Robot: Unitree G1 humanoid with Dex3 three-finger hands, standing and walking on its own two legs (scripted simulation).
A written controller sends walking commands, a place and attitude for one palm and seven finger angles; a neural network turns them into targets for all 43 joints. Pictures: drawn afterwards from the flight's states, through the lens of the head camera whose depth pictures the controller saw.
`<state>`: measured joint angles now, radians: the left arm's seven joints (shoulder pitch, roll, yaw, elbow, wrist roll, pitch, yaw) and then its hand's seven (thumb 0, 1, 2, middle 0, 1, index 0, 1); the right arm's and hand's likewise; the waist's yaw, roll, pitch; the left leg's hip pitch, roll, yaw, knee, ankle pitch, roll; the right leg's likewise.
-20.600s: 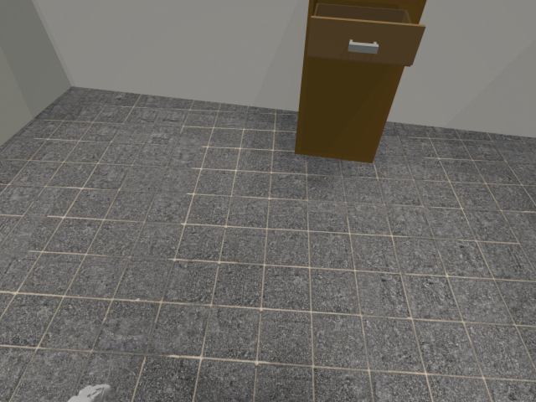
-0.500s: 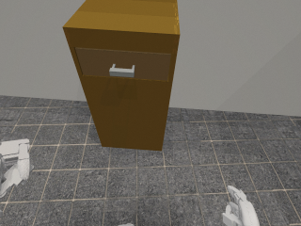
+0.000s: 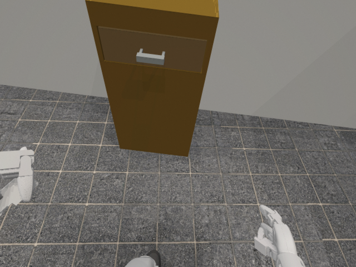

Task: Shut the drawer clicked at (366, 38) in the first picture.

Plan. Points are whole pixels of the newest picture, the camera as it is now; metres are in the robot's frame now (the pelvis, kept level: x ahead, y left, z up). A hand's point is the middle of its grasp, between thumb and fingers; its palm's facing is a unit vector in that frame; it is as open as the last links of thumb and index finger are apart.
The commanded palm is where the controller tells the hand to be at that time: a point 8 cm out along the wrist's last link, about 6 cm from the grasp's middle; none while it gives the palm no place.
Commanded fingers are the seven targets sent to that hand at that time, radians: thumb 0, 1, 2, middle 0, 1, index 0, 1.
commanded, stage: stop stepping back and stand still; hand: left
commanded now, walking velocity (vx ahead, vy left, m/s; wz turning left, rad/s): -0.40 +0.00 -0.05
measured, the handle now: (151, 55) +0.83 +0.18 -0.01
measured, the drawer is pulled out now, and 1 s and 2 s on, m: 0.00 0.00 0.00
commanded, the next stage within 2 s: let the arm hang, fingers relaxed in 1.12 s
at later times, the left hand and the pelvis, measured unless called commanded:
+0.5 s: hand out of the picture +0.11 +0.24 +0.17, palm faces +0.32 -0.85 -0.41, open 3.3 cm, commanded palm +0.03 +0.28 +0.18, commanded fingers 0.00 0.90 0.90 -1.40 -1.60 -1.40 -1.60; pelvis -0.11 +0.01 +0.00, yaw -2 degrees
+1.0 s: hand out of the picture +0.07 +0.21 +0.17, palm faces +0.37 -0.83 -0.41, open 3.3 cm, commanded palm +0.02 +0.26 +0.18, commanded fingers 0.00 0.90 0.90 -1.40 -1.60 -1.40 -1.60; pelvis -0.12 -0.02 +0.00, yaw -1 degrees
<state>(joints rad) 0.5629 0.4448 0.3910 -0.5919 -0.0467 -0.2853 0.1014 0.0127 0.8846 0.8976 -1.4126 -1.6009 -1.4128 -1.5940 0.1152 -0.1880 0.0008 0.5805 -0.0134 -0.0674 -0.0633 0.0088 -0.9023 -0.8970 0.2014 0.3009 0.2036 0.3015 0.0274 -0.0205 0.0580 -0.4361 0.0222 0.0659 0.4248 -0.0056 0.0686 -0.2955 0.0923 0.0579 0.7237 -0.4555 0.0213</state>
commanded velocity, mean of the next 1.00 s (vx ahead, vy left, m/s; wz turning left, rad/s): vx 0.15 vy -0.01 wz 0.00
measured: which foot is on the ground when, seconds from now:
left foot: down 0.00-0.14, up 0.16-0.34, down 0.36-0.62, up 0.64-0.90, down 0.92-1.00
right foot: down 0.00-0.36, up 0.38-0.60, down 0.62-1.00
